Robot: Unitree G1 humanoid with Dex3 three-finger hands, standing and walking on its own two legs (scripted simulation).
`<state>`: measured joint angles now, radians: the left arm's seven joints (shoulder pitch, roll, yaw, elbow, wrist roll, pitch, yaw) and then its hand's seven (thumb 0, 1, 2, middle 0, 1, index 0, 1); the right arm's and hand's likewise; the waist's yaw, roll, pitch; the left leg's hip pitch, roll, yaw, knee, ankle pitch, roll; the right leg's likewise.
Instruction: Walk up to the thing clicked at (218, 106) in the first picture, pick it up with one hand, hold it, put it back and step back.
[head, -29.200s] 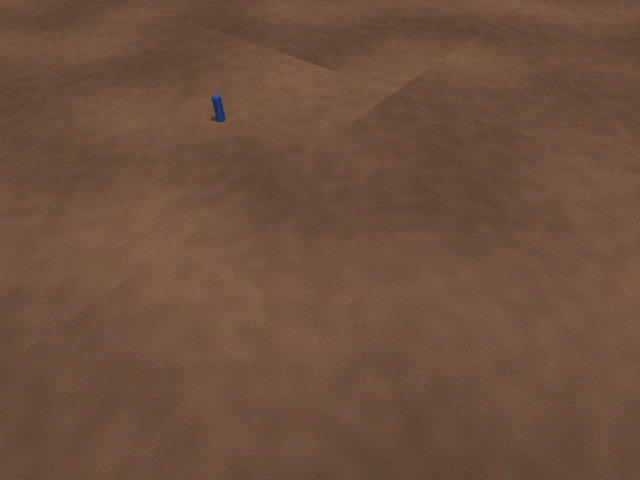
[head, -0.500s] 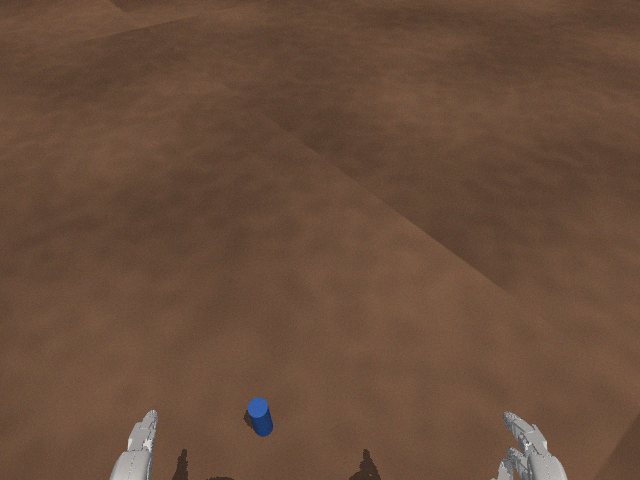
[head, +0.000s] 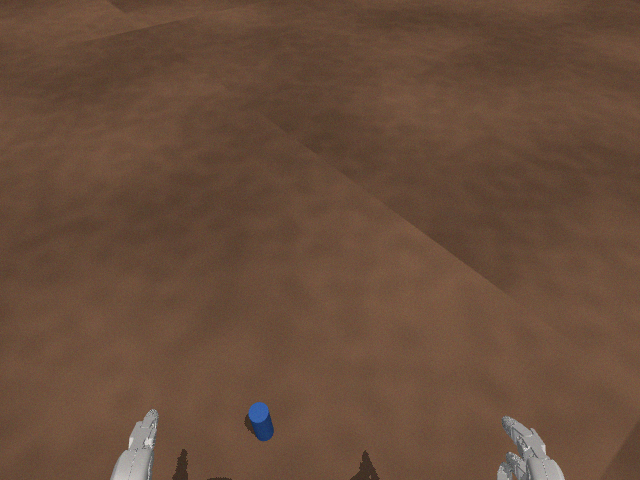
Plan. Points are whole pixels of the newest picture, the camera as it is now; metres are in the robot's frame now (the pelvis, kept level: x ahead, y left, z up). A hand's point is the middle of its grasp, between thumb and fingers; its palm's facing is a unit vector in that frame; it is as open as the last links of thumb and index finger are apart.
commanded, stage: stand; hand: left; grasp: from the side
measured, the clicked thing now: (261, 422) +0.44 +0.18 -0.65
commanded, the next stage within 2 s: none
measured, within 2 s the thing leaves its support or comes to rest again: neither
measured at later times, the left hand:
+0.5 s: hand out of the picture +0.16 +0.18 -0.06, palm faces +0.09 -0.96 -0.28, open 10.3 cm
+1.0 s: hand out of the picture +0.05 +0.25 -0.11, palm faces +0.01 -0.94 -0.34, open 7.4 cm
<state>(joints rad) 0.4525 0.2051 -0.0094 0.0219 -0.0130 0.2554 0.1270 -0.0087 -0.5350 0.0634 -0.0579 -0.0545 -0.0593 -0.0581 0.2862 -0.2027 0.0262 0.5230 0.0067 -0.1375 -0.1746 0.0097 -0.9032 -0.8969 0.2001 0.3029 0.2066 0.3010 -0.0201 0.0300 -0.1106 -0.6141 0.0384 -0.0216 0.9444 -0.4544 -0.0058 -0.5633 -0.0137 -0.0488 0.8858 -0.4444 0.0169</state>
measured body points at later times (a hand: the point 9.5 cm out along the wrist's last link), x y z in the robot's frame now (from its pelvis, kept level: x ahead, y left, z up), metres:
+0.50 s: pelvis -0.01 -0.01 +0.00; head +0.00 +0.00 +0.45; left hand +0.15 +0.23 -0.04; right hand +0.15 -0.25 -0.07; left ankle +0.01 +0.12 -0.69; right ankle +0.00 -0.13 -0.69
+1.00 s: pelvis -0.01 +0.01 +0.04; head -0.01 +0.01 +0.49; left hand +0.05 +0.30 -0.09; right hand +0.07 -0.27 -0.09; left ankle +0.01 +0.12 -0.69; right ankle +0.00 -0.13 -0.69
